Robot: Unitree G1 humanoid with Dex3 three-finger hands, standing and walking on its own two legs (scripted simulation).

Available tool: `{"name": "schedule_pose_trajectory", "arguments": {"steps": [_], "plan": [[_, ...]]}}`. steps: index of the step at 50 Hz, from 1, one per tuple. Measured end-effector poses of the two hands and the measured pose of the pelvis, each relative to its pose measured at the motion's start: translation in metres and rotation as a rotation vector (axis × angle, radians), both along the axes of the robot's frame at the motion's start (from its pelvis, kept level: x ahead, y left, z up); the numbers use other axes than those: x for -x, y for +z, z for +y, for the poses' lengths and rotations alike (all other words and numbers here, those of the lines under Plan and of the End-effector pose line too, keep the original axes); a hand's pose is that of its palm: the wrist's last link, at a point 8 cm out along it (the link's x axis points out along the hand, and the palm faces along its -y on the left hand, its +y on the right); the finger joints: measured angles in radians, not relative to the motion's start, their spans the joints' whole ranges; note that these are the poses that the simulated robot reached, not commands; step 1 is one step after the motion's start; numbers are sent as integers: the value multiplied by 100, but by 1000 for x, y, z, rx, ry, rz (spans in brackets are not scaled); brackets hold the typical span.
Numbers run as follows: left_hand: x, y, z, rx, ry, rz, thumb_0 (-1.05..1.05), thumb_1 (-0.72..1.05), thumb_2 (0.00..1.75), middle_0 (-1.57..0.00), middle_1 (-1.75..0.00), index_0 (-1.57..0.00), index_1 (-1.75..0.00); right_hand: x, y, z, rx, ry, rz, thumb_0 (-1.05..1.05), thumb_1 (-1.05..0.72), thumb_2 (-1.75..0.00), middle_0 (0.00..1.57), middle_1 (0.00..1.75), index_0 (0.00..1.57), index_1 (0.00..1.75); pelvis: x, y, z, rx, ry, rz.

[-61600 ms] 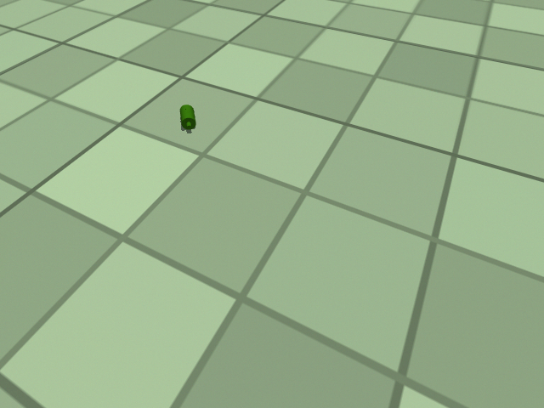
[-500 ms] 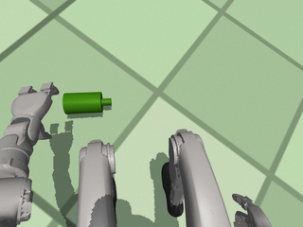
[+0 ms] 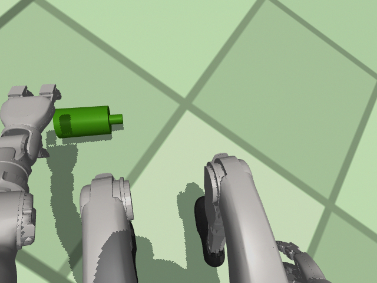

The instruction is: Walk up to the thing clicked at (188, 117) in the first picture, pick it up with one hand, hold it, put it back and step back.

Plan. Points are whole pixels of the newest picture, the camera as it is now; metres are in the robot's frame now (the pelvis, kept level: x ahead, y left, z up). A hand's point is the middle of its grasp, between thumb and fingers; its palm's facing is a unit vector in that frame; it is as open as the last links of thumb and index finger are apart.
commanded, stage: rise first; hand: left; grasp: from above
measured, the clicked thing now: (91, 121) +0.50 +0.19 -0.32
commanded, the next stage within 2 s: none
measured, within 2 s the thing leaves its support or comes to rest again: neither
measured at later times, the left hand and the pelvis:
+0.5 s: hand (48, 124) +0.46 +0.26 -0.19, palm faces -0.46 -0.03 -0.89, open 14.1 cm; pelvis +0.00 +0.00 -0.01, yaw -1 degrees
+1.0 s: hand (50, 126) +0.46 +0.26 -0.21, palm faces -0.45 -0.03 -0.89, open 14.2 cm; pelvis +0.00 +0.00 -0.03, yaw -2 degrees
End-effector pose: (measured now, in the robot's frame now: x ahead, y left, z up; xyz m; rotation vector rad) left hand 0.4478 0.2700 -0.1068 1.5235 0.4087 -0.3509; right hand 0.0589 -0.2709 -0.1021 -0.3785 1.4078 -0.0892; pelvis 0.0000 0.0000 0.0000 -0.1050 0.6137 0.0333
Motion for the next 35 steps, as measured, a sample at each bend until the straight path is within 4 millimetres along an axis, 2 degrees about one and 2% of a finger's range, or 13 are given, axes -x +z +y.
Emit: {"name": "schedule_pose_trajectory", "arguments": {"steps": [12,35], "plan": [[-9,-18,-2,-5,4,-6,0,-51,100,-9,-100,-9,-99,12,-4,-6,12,-9,60,0,-91,-90,21,30,20,30,-5,-9,-1,0,-5,11],[-17,-30,-6,5,6,-4,0,-53,102,-9,-100,-8,-100,22,-9,-5,20,3,60,0,-91,-90,21,30,20,30,-2,-21,0,13,-12,-9]]}}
